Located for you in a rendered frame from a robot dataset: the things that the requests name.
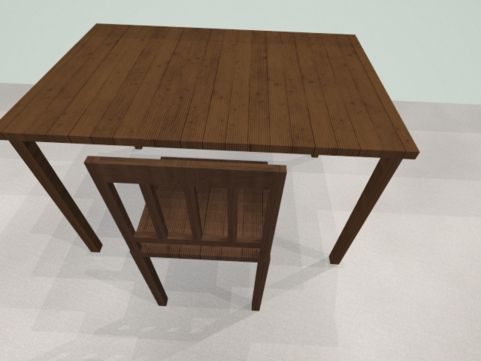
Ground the table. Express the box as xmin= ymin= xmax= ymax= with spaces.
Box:
xmin=0 ymin=23 xmax=420 ymax=265

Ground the chair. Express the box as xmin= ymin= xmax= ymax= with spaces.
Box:
xmin=84 ymin=156 xmax=287 ymax=311

